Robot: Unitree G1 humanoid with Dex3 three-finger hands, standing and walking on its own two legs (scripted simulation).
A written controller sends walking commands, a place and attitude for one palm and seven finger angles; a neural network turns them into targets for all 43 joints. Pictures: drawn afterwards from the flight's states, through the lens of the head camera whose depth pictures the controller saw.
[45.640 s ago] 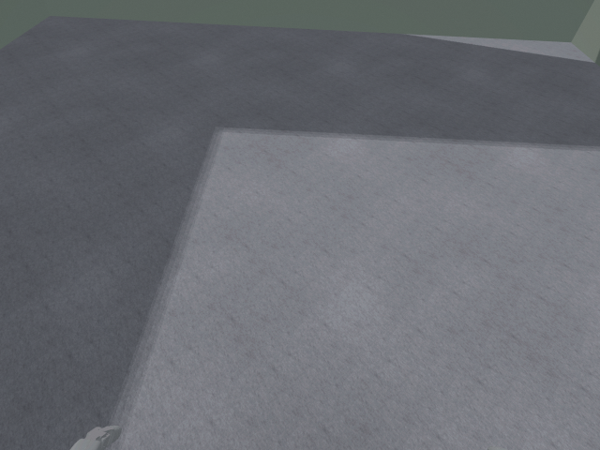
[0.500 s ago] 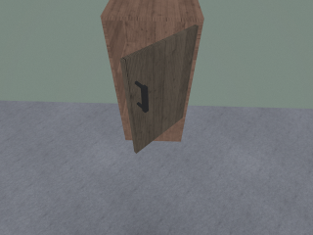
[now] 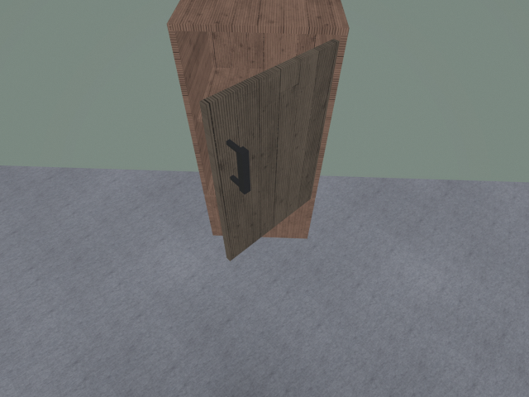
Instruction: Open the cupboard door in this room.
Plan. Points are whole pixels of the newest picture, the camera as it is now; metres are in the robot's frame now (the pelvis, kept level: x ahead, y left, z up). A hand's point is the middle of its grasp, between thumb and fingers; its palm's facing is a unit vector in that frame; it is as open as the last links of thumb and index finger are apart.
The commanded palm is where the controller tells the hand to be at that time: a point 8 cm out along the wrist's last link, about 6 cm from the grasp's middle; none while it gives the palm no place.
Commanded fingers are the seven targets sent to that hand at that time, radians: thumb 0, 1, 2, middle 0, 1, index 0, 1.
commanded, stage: look to check the result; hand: left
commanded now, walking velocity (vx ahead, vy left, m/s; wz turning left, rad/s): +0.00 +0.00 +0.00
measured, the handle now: (238, 167) +0.58 +0.10 -0.04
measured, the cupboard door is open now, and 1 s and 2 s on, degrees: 45 45 45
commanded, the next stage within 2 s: walk to a spot facing it in 0.08 s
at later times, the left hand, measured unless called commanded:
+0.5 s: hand out of the picture +0.06 +0.20 -0.18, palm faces -0.09 -0.96 -0.25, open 7.4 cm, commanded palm none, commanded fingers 0.00 0.90 0.90 -0.20 -0.30 -0.20 -0.30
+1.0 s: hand out of the picture +0.08 +0.16 -0.17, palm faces -0.30 -0.92 -0.25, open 7.4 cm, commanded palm none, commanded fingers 0.00 0.90 0.90 -0.20 -0.30 -0.20 -0.30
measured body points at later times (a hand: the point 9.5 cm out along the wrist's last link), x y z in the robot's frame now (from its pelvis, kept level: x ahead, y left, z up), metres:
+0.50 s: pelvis +0.00 +0.00 -0.01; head +0.03 +0.00 +0.44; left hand +0.07 +0.25 -0.16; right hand +0.03 -0.26 -0.16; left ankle +0.01 +0.12 -0.75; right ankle -0.03 -0.10 -0.75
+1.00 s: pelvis -0.01 -0.02 -0.01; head +0.04 -0.04 +0.44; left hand +0.10 +0.21 -0.15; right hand +0.02 -0.30 -0.14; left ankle +0.03 +0.13 -0.69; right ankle -0.04 -0.11 -0.75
